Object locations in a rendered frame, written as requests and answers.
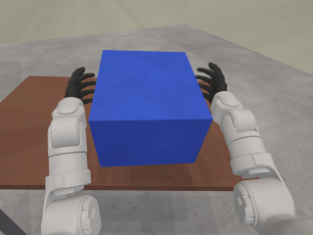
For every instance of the robot right forearm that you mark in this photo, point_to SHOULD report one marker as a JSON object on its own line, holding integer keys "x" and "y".
{"x": 238, "y": 125}

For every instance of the table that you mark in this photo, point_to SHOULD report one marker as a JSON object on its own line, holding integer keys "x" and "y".
{"x": 25, "y": 117}

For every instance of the robot right hand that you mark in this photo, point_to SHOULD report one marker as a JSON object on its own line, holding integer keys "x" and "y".
{"x": 217, "y": 81}

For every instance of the left robot upper arm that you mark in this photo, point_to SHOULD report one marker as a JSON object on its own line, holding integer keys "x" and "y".
{"x": 79, "y": 215}

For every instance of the robot left hand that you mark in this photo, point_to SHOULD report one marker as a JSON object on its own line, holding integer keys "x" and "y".
{"x": 75, "y": 85}

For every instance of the robot left forearm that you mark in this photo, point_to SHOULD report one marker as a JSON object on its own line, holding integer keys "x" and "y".
{"x": 67, "y": 148}

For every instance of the right robot upper arm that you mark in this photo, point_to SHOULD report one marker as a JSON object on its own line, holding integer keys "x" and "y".
{"x": 265, "y": 204}

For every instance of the carton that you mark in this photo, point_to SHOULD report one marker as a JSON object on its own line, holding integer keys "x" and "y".
{"x": 147, "y": 109}

